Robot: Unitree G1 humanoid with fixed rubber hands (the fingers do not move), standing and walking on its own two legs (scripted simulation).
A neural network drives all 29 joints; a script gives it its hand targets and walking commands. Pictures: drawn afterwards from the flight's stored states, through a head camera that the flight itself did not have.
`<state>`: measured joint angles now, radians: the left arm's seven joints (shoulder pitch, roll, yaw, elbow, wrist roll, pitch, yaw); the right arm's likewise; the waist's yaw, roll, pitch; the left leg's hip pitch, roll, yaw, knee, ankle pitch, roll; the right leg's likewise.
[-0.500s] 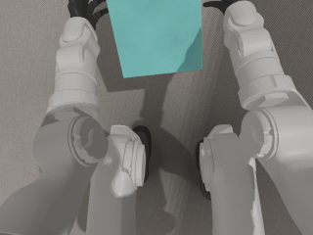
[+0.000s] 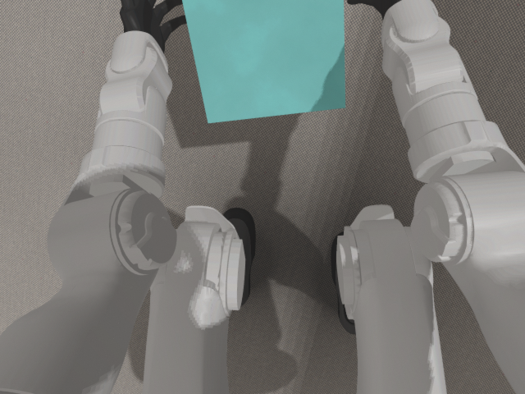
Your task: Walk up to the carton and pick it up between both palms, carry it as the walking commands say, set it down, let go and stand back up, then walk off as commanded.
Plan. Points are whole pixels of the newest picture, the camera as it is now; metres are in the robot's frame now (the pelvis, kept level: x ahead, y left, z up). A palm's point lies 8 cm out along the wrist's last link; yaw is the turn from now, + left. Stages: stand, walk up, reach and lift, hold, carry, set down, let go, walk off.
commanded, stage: set down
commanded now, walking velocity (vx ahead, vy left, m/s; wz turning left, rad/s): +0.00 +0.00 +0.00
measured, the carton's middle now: (267, 14) +0.57 +0.03 -0.25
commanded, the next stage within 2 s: let go in 1.88 s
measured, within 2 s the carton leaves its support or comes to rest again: rests again in 0.12 s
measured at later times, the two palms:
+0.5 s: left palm (135, 79) +0.48 +0.20 -0.17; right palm (436, 10) +0.54 -0.16 -0.17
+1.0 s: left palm (63, 49) +0.49 +0.20 -0.05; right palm out of the picture +0.55 -0.15 -0.04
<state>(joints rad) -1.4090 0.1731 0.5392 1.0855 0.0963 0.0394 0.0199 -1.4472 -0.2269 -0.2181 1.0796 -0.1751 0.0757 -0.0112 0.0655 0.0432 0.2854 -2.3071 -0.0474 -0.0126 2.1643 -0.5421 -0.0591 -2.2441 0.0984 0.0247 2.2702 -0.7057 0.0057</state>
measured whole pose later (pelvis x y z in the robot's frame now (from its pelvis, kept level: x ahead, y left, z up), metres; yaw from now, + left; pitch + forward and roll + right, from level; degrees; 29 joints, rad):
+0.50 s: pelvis -0.02 +0.00 +0.00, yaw +0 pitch +36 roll +3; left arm -1.36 0.27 0.29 1.22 -0.16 -0.01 0.11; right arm -1.48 -0.40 0.00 1.21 0.15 0.04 -0.05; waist 0.07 0.02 0.34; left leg -2.28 -0.04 0.00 2.15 -0.49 -0.05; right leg -2.23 0.10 0.03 2.26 -0.65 0.01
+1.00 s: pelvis -0.01 +0.00 +0.08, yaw +0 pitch +44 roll +1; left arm -1.16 0.18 0.30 0.86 -0.10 0.11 0.17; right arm -1.32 -0.36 -0.10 0.99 0.09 0.13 -0.08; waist 0.07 0.00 0.08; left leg -2.19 -0.05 -0.02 1.89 -0.46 -0.04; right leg -2.13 0.07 0.03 1.98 -0.62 0.01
